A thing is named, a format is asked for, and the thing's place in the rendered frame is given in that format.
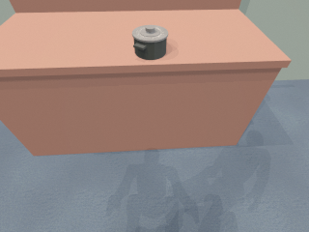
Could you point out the table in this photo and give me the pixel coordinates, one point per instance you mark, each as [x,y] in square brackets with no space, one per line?
[71,83]

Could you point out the pot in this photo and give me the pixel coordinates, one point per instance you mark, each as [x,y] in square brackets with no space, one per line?
[150,51]

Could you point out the lid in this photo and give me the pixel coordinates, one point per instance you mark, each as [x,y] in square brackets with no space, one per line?
[159,34]

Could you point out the knob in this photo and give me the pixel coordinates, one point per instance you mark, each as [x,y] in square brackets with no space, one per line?
[149,28]

